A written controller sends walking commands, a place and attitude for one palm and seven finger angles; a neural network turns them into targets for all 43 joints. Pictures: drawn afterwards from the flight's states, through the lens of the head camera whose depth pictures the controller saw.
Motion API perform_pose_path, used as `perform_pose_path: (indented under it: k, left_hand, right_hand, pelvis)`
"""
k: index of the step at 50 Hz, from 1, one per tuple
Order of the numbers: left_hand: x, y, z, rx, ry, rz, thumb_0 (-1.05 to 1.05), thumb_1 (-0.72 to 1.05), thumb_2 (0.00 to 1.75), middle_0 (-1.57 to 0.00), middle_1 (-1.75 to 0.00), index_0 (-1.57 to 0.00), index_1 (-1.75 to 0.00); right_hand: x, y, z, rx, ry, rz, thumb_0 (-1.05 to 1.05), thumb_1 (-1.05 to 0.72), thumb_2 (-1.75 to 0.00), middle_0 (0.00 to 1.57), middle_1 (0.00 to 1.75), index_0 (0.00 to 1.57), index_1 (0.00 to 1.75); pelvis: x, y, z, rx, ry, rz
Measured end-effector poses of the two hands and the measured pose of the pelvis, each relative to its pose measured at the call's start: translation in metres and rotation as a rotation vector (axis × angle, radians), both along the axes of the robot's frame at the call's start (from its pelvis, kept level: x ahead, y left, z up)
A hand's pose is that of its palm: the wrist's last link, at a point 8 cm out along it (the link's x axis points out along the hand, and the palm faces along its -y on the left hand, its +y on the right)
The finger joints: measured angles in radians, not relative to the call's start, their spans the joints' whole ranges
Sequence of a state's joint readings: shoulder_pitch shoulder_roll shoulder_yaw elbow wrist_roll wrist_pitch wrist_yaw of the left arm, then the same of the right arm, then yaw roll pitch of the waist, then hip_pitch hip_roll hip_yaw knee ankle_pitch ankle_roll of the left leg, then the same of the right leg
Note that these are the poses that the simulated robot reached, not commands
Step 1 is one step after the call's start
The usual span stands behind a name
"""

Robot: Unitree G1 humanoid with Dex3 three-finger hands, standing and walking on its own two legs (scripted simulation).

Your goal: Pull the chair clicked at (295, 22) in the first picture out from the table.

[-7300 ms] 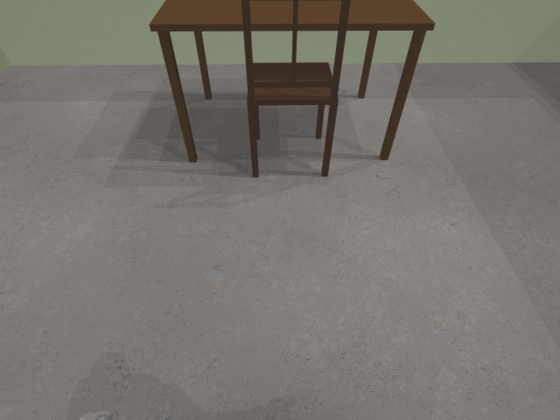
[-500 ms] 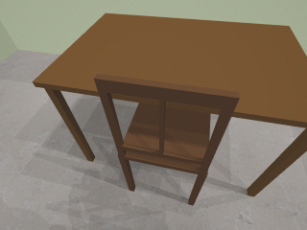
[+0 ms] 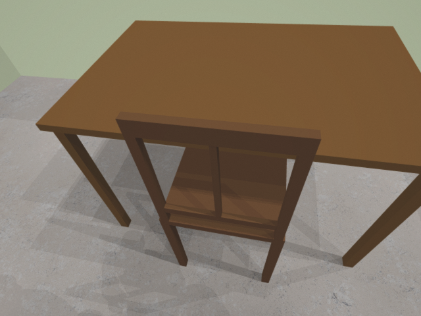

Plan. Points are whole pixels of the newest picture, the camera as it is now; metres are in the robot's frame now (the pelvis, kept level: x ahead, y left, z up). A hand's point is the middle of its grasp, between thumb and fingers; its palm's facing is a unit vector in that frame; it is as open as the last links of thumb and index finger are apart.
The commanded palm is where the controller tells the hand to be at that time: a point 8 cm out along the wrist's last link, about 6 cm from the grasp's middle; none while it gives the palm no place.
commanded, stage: look again from close up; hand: left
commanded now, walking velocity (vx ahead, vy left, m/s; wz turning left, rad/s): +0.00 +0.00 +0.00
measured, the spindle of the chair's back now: (216, 184) +0.44 +0.02 -0.06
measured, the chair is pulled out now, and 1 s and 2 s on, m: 0.00 0.00 0.00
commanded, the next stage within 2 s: none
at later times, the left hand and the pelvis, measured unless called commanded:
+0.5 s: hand out of the picture +0.01 +0.17 -0.17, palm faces +0.03 -0.97 -0.24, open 7.3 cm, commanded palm none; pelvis +0.01 -0.01 +0.00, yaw +0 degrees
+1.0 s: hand out of the picture -0.01 +0.16 -0.17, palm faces +0.03 -0.98 -0.22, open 7.3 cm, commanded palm none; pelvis +0.01 +0.00 +0.00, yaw -1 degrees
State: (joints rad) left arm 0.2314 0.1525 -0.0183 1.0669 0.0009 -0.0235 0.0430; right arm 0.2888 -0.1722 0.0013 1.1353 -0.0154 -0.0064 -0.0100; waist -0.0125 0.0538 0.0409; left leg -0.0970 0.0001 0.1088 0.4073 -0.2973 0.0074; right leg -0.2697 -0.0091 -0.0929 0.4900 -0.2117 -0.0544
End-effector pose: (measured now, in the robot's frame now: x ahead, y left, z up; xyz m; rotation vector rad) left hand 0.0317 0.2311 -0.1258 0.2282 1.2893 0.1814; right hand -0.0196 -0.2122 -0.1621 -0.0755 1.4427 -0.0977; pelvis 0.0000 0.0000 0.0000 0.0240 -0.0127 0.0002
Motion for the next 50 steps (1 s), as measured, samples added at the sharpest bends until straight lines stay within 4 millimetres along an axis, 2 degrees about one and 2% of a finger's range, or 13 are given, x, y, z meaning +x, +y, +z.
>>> perform_pose_path:
  k: [9, 18, 24, 36, 50]
  left_hand:
    - [-0.002, -0.005, -0.002, -0.005, 0.018, 0.009, 0.01, 0.92, 0.9, -0.2, -0.3, -0.21, -0.3]
    - [-0.017, -0.01, -0.005, -0.019, 0.05, 0.028, 0.01, 0.91, 0.9, -0.2, -0.3, -0.21, -0.3]
    - [-0.029, -0.016, -0.007, -0.033, 0.07, 0.04, 0.01, 0.91, 0.9, -0.2, -0.3, -0.2, -0.3]
    - [-0.044, -0.022, -0.009, -0.055, 0.102, 0.055, 0.01, 0.91, 0.9, -0.2, -0.3, -0.2, -0.3]
    - [-0.043, -0.02, -0.009, -0.055, 0.102, 0.051, 0.01, 0.91, 0.9, -0.2, -0.3, -0.2, -0.3]
  right_hand:
    - [0.004, -0.002, 0.001, -0.004, -0.004, -0.009, 0.01, -0.9, -0.9, 0.2, 0.3, 0.2, 0.3]
    - [0.016, -0.006, 0.002, -0.013, -0.039, -0.005, 0.01, -0.91, -0.9, 0.2, 0.3, 0.2, 0.3]
    - [0.017, -0.006, 0.004, -0.012, -0.044, -0.001, 0.01, -0.91, -0.9, 0.2, 0.3, 0.2, 0.3]
    - [-0.003, 0.002, 0.005, -0.002, 0.005, -0.016, 0.01, -0.91, -0.9, 0.2, 0.3, 0.2, 0.3]
    - [-0.023, 0.016, 0.004, 0.018, 0.044, -0.042, 0.01, -0.91, -0.9, 0.2, 0.3, 0.2, 0.3]
  pelvis:
    - [0.006, -0.004, 0.0, -0.002, -0.003, -0.005]
    - [0.008, -0.006, 0.001, -0.004, -0.008, -0.008]
    - [0.007, -0.007, 0.001, -0.006, -0.008, -0.007]
    - [0.006, -0.007, 0.002, -0.009, -0.002, -0.008]
    - [0.007, -0.003, 0.002, -0.008, 0.0, -0.011]
